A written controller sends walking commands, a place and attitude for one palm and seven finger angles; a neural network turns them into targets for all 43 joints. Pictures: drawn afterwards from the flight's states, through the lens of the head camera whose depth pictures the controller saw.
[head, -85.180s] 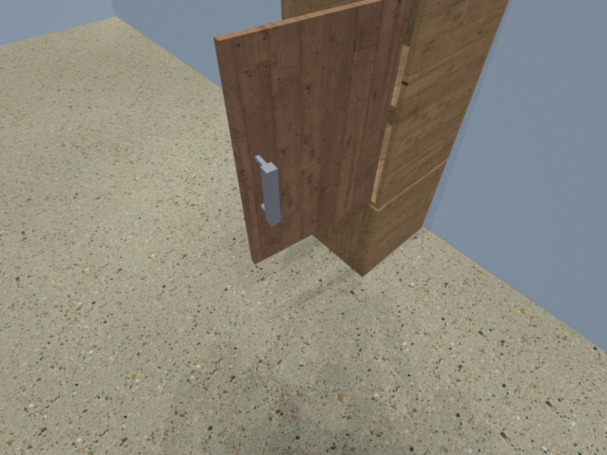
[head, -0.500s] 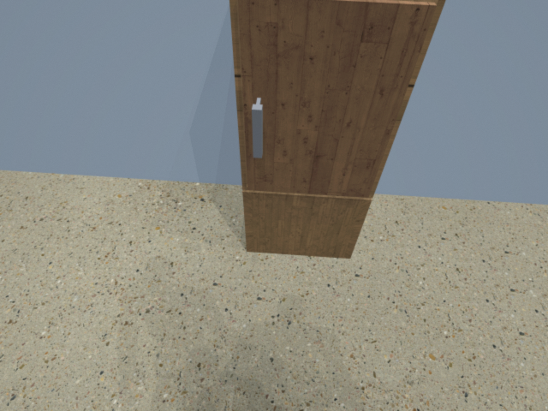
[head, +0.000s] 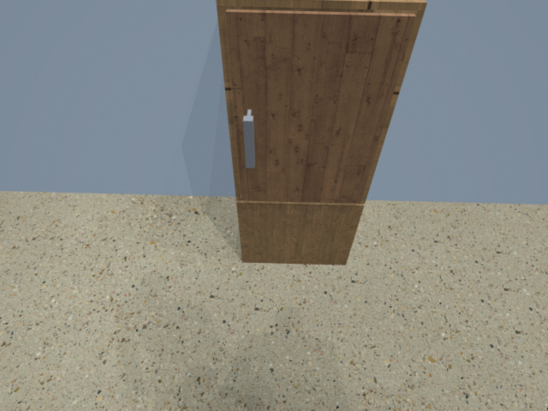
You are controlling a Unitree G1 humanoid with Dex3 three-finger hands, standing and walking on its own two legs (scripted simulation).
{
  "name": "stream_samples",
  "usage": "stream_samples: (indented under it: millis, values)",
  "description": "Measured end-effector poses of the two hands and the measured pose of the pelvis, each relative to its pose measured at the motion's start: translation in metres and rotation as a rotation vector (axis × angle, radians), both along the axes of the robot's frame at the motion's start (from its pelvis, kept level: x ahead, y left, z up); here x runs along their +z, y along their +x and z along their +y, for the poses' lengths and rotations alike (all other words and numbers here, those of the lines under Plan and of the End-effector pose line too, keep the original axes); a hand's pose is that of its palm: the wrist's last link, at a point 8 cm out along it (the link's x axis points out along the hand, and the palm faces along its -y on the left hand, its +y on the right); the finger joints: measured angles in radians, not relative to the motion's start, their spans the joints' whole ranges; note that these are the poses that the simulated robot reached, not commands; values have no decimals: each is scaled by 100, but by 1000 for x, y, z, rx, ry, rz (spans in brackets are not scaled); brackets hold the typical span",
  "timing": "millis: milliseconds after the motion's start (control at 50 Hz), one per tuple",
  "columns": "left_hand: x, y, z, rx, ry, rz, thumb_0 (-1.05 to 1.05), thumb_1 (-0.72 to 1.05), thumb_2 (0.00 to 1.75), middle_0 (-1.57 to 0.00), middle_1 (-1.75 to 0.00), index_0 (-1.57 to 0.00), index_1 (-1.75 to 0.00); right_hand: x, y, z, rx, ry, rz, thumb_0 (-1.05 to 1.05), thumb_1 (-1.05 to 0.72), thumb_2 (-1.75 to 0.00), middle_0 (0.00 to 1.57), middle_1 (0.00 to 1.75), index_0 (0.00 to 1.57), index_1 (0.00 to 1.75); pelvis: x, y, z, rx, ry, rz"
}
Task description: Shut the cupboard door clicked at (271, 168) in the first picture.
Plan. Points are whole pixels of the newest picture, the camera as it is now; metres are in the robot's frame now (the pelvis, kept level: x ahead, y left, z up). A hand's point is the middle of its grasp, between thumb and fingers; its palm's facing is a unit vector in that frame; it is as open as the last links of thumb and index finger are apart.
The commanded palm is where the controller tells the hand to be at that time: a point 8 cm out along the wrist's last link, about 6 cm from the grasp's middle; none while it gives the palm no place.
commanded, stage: let the arm hang, fingers relaxed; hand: left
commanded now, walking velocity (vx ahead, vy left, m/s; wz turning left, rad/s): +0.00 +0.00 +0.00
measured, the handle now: (249, 138) +0.82 +0.10 -0.08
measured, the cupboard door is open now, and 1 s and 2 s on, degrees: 0 0 0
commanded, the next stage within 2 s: look to check the result in 0.08 s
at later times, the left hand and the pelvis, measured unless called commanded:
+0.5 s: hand out of the picture -0.01 +0.18 -0.17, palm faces +0.04 -0.98 -0.21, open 7.4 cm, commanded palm none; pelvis +0.00 +0.00 +0.00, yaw +0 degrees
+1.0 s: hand out of the picture +0.04 +0.21 -0.17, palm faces +0.01 -0.96 -0.27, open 7.4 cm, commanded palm none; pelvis +0.01 -0.01 +0.00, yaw +0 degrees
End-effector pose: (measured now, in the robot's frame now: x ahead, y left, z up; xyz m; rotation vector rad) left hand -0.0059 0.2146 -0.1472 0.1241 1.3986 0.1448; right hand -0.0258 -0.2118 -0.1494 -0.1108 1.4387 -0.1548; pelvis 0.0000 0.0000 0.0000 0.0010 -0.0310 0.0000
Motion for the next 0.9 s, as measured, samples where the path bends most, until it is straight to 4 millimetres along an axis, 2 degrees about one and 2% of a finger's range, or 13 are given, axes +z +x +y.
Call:
stream_samples:
  millis: [180, 360, 640, 900]
  values:
    - [1, -14, 2, 18, 4, 42, 0, 91, 90, -20, -30, -20, -30, 0, 0, 2, -1, 2, 11, 0, -90, -90, 20, 30, 20, 29, 0, 2, 1, 0, 0, 5]
    - [3, -19, 9, 22, 23, 58, 0, 91, 90, -20, -30, -20, -30, 0, 15, -6, 10, -14, -19, 0, -90, -90, 20, 30, 20, 29, 0, 4, 1, -1, 0, 3]
    - [8, 9, 24, -3, 58, -15, 0, 91, 90, -20, -30, -20, -30, 6, 45, -30, 42, -58, -84, 0, -90, -90, 20, 30, 20, 29, 1, 5, -2, 2, 0, -3]
    - [14, 36, 35, -29, 88, -64, 0, 91, 90, -20, -30, -20, -30, 12, 58, -48, 58, -87, -100, 0, -90, -90, 20, 30, 20, 29, 3, 8, -5, 3, 0, -1]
